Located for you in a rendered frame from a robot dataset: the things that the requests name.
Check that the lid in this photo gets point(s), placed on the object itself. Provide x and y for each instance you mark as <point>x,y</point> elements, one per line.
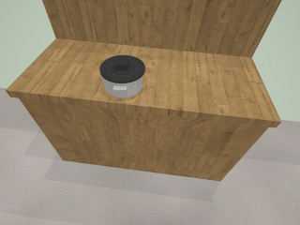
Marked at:
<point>135,71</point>

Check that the pot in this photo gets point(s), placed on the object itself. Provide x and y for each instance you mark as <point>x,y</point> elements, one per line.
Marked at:
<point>123,90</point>

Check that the table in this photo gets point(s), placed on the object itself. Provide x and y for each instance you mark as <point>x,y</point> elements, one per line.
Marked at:
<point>203,103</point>

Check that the knob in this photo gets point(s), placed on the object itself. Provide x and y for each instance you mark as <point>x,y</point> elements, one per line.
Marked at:
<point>121,63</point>

